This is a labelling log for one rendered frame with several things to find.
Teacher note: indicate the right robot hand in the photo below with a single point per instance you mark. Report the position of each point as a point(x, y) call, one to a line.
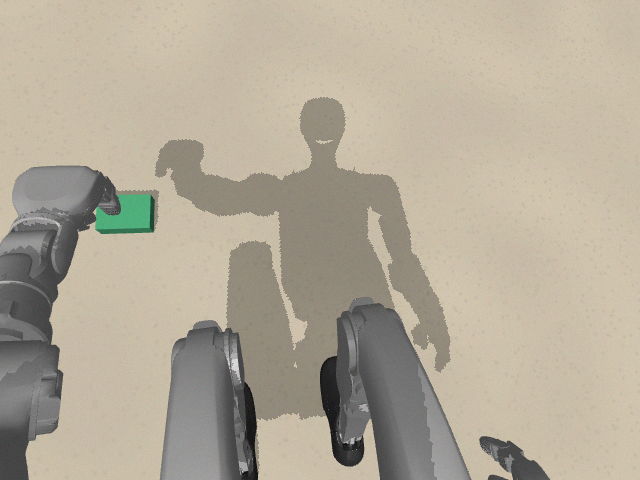
point(512, 459)

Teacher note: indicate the left robot foot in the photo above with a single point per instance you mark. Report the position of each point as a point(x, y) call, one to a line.
point(251, 427)

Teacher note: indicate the left robot arm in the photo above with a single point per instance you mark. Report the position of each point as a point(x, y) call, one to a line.
point(35, 257)

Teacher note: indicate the right robot foot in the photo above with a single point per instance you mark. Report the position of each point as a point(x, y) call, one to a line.
point(345, 454)

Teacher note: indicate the small box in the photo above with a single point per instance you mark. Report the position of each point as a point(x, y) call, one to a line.
point(136, 216)

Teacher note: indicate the left robot hand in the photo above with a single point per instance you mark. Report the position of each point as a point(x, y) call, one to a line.
point(70, 192)

